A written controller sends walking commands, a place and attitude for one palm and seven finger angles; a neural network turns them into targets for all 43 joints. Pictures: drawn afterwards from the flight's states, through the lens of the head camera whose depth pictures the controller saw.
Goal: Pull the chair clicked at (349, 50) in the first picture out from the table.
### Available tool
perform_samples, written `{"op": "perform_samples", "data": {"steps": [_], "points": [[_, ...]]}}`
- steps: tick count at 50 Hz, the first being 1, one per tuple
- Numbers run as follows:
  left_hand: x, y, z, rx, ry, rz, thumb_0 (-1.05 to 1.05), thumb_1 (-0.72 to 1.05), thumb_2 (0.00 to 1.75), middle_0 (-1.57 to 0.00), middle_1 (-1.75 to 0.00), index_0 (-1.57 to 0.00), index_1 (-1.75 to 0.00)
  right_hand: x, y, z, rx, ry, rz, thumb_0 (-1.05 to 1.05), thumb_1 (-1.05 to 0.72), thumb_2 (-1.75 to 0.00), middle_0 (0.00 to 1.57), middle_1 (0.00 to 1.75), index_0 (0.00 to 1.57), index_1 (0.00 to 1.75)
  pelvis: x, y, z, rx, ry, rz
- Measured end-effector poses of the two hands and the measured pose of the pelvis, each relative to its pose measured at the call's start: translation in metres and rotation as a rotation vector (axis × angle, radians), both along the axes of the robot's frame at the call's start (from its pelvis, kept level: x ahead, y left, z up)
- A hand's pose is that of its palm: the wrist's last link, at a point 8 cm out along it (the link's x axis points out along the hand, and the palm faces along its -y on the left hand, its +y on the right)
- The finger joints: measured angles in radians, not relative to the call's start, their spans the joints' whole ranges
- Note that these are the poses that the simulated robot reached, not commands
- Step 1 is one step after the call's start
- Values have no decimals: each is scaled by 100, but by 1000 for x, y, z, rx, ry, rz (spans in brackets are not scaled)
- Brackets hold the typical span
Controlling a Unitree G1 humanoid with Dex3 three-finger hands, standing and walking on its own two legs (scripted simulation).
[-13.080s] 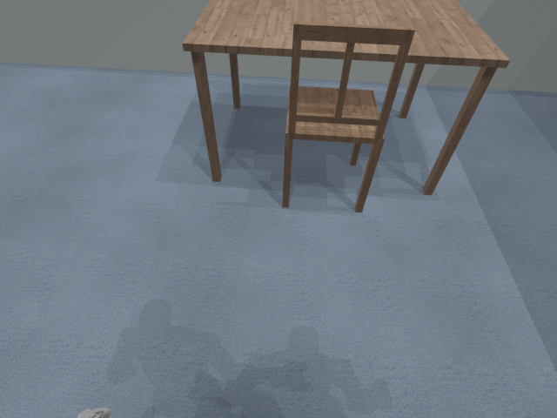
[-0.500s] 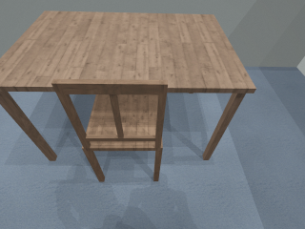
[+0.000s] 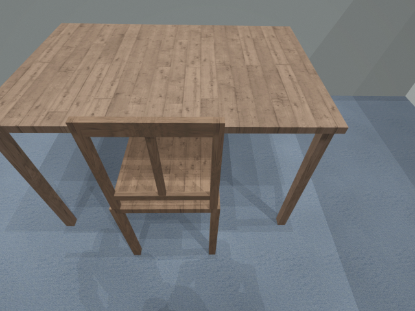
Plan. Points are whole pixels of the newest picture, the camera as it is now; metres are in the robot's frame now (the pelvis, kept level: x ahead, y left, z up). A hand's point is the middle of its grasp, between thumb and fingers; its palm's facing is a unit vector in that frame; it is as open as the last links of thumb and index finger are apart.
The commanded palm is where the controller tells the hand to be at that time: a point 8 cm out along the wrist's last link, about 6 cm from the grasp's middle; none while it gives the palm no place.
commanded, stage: shuffle to correct the standing spot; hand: left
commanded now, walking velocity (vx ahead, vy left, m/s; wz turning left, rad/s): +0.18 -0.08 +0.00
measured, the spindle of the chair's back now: (156, 168) +0.51 +0.18 -0.10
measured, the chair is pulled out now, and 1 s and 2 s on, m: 0.00 0.00 0.00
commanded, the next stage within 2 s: come to a stop and stand still in 0.18 s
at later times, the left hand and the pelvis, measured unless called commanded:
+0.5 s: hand out of the picture +0.08 +0.14 -0.18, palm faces +0.09 -0.97 -0.21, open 7.3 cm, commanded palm none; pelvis +0.08 -0.03 -0.01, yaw +2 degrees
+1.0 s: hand out of the picture +0.08 +0.19 -0.18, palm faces +0.11 -0.96 -0.24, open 7.4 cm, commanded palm none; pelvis +0.06 -0.01 +0.00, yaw +3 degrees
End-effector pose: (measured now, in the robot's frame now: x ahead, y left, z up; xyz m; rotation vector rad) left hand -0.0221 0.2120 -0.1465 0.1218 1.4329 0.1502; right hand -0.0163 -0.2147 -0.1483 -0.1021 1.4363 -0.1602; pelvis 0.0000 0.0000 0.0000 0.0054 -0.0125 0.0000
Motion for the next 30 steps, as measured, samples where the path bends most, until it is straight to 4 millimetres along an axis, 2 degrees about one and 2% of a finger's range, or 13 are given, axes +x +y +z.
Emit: {"op": "perform_samples", "data": {"steps": [8,16,19,23,26,30], "points": [[2,-8,-1,5,29,51,0,91,90,-20,-30,-19,-30,17,-6,-5,8,22,9,1,-91,-90,20,30,20,30,27,-9,-4,0,15,16],[11,-22,-14,-39,107,73,0,91,90,-20,-30,-19,-30,65,-11,-8,-27,-32,20,1,-91,-90,20,30,20,30,59,-11,-13,3,9,6],[32,-25,-13,-34,108,46,0,91,90,-20,-30,-19,-30,74,-14,-6,-38,-54,11,1,-91,-90,20,30,20,30,67,-15,-11,7,5,-1],[79,-27,-6,7,-3,50,1,92,90,-20,-30,-20,-30,74,-21,-9,-12,3,36,1,-91,-90,20,30,20,30,75,-26,-8,13,4,25],[99,-23,-3,54,-58,51,2,94,90,-20,-30,-20,-30,80,-28,-17,10,44,38,1,-91,-90,20,30,20,30,84,-34,-12,20,9,39],[117,-20,5,81,-101,50,1,94,90,-20,-30,-20,-30,97,-36,-16,3,46,50,1,-91,-90,20,30,20,30,89,-36,-8,5,14,63]]}}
